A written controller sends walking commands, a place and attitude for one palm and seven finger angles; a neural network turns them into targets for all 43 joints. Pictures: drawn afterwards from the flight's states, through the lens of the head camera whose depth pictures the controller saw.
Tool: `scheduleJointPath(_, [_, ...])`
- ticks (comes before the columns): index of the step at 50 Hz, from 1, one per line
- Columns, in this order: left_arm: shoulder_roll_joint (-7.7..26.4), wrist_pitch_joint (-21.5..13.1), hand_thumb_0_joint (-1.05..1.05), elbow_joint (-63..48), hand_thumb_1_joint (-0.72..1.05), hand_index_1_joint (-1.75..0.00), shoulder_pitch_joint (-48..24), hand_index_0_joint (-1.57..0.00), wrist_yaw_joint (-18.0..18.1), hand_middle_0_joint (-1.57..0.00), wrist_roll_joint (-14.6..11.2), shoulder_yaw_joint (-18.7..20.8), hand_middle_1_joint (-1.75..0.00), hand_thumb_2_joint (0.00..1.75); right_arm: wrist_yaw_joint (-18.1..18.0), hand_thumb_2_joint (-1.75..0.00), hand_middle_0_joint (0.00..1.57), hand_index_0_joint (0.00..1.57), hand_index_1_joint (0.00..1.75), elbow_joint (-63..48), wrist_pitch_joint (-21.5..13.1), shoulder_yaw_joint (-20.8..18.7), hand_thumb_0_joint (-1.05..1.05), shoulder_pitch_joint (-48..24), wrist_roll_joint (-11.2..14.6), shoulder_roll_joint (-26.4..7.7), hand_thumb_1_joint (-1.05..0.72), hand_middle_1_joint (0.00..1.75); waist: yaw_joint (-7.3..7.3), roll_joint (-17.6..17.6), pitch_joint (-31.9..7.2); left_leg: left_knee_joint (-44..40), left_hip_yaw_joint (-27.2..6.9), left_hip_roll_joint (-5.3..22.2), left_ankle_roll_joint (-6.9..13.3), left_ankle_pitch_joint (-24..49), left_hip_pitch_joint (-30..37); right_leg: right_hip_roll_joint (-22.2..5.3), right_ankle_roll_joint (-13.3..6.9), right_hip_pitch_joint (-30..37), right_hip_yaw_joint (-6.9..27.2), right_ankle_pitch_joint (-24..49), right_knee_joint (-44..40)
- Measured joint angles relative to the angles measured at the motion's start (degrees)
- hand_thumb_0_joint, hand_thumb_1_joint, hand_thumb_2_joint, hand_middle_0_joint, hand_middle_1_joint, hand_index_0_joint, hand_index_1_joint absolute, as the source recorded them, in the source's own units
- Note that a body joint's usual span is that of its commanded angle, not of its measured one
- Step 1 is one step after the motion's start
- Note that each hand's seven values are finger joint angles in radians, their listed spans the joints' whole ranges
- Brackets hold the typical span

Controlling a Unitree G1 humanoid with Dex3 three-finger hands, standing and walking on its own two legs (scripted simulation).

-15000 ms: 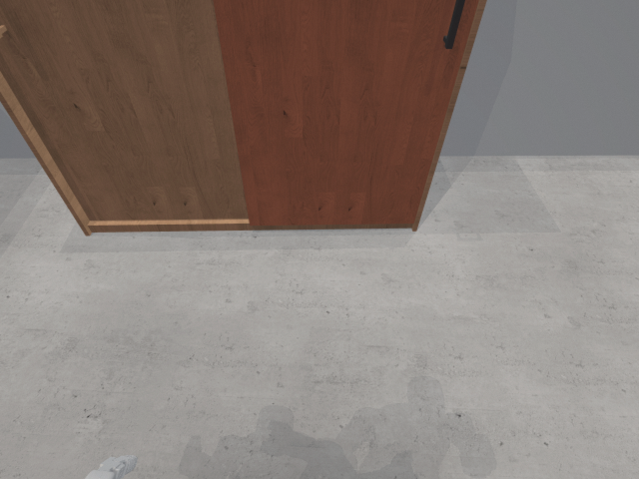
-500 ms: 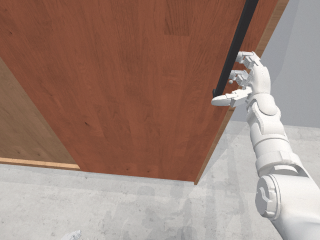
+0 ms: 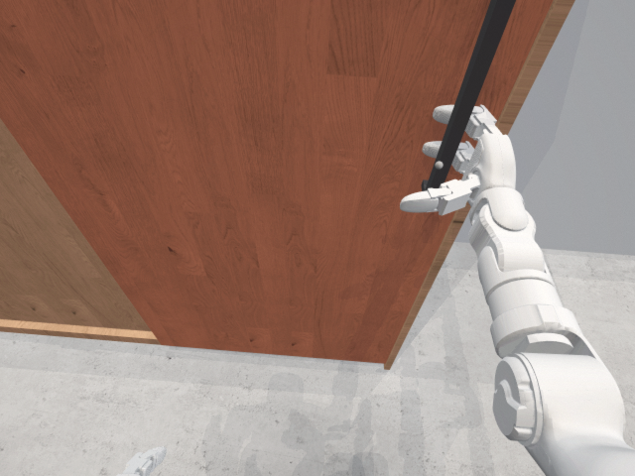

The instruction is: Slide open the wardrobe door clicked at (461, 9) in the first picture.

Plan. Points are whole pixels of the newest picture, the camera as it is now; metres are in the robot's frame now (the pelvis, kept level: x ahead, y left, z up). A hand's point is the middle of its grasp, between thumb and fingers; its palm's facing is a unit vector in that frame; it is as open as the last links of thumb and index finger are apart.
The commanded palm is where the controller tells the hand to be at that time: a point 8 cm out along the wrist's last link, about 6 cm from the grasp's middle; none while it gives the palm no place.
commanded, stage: slide the fingers in behind the handle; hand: right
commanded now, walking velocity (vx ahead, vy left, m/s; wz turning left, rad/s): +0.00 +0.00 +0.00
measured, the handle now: (455, 116) +0.52 -0.09 +0.20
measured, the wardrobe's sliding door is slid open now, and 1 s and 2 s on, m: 0.00 0.00 0.00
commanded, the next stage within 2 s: grip the handle and tug to test in 0.68 s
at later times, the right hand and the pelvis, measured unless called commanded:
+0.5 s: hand (438, 168) +0.46 -0.08 +0.16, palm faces -0.08 +1.00 +0.00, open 14.0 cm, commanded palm +0.44 -0.13 +0.16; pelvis -0.01 +0.00 +0.00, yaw +0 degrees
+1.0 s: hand (438, 165) +0.46 -0.08 +0.17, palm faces -0.07 +1.00 +0.00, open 13.0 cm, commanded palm +0.43 -0.13 +0.16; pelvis +0.00 -0.01 +0.00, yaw +0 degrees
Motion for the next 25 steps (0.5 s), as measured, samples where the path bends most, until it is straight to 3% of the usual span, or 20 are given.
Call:
scheduleJointPath(13, [-0.08,0.68,0.01,0.58,0.9,-0.3,0.51,-0.2,0.1,-0.2,-0.1,-0.13,-0.3,0.89,-0.25,-0.3,0.3,0.3,1.2,0.12,0.78,-0.16,-0.02,0.84,0.47,0.92,0.5,1.2,-0.01,-0.02,-0.24,-0.65,-0.13,-0.11,0.05,0.45,1.02,-0.07,0.02,1.16,-0.13,0.49,-0.81])
scheduleJointPath(25, [0.11,-0.18,0.01,1.19,0.9,-0.3,0.38,-0.2,0.41,-0.2,-0.2,-0.01,-0.3,0.89,-0.03,-0.3,0.3,0.29,1.2,1.68,-1.07,0.57,-0.02,-0.51,0.61,0.08,0.5,1.2,0.07,-0.02,0.31,-0.74,-0.24,0.1,-0.22,0.98,0.43,0.15,-0.25,0.4,-0.19,0.8,-0.55])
